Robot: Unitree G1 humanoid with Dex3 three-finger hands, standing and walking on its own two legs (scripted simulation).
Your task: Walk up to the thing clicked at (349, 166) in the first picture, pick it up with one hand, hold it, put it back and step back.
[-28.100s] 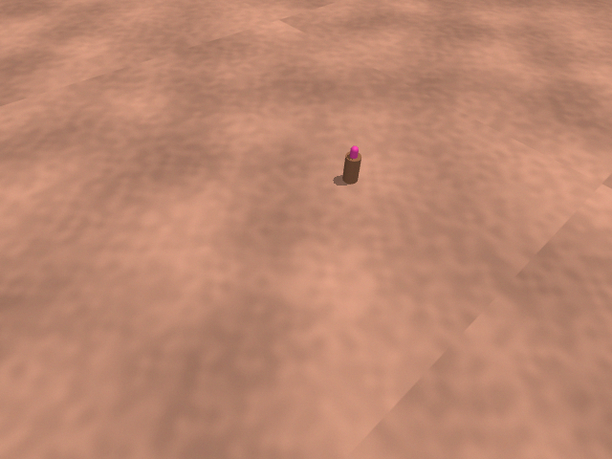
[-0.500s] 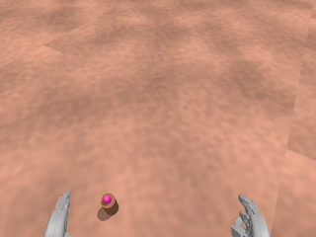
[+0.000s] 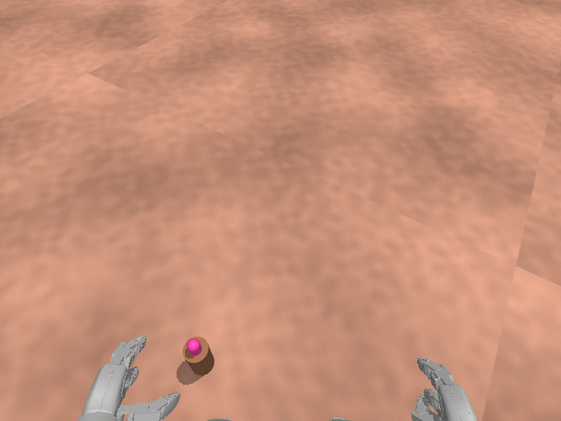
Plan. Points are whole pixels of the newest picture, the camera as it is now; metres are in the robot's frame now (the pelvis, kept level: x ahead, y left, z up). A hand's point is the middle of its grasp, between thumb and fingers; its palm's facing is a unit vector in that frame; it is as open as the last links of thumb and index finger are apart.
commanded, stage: stand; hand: left
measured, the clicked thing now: (197, 353) +0.39 +0.25 -0.63
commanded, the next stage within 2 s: none
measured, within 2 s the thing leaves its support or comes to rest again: neither
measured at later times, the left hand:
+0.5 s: hand out of the picture +0.06 +0.25 -0.11, palm faces +0.01 -0.94 -0.34, open 7.4 cm
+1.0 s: hand out of the picture +0.04 +0.25 -0.11, palm faces +0.00 -0.94 -0.35, open 7.4 cm
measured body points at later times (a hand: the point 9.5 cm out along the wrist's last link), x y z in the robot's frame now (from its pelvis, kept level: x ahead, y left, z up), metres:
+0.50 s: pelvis +0.00 +0.01 +0.05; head +0.00 +0.01 +0.50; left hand +0.06 +0.30 -0.09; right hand +0.06 -0.27 -0.10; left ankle +0.00 +0.13 -0.69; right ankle +0.02 -0.12 -0.69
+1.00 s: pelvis -0.01 +0.01 +0.05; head -0.01 +0.00 +0.50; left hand +0.04 +0.30 -0.08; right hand +0.05 -0.29 -0.09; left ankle +0.00 +0.13 -0.69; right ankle +0.02 -0.12 -0.69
